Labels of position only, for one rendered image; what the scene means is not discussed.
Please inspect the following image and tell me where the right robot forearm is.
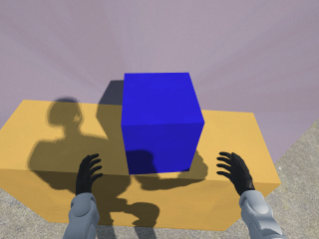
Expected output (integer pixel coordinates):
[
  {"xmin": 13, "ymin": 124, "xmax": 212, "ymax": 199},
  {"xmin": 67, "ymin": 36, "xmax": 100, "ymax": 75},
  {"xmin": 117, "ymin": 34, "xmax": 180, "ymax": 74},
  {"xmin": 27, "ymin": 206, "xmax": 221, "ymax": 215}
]
[{"xmin": 238, "ymin": 190, "xmax": 287, "ymax": 239}]

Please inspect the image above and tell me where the left robot forearm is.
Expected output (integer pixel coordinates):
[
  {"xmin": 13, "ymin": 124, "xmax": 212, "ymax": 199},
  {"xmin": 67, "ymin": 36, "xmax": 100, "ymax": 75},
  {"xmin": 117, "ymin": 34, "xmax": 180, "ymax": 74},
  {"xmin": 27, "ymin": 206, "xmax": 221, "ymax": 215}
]
[{"xmin": 62, "ymin": 192, "xmax": 100, "ymax": 239}]

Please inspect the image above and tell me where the pedestal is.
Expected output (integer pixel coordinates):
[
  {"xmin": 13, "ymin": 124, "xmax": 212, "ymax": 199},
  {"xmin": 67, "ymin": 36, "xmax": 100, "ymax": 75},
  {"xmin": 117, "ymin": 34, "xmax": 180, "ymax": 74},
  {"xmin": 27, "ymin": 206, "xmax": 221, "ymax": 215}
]
[{"xmin": 0, "ymin": 100, "xmax": 281, "ymax": 232}]

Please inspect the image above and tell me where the robot left hand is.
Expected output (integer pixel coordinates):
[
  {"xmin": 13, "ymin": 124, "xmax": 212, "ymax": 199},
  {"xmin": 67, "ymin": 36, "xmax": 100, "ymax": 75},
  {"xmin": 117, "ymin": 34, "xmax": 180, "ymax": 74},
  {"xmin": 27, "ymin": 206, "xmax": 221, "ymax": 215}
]
[{"xmin": 75, "ymin": 153, "xmax": 103, "ymax": 196}]

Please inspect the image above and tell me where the carton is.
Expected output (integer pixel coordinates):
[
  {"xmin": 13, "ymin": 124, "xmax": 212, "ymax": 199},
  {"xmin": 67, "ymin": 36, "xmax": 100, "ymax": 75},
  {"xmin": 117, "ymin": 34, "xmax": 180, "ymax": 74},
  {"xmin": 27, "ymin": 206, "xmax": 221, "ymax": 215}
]
[{"xmin": 121, "ymin": 73, "xmax": 205, "ymax": 175}]

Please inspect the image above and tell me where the robot right hand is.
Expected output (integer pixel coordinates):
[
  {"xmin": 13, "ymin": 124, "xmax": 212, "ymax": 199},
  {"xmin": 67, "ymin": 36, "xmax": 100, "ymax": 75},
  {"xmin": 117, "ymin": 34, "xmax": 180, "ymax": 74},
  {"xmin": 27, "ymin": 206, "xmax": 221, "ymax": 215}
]
[{"xmin": 216, "ymin": 151, "xmax": 255, "ymax": 196}]

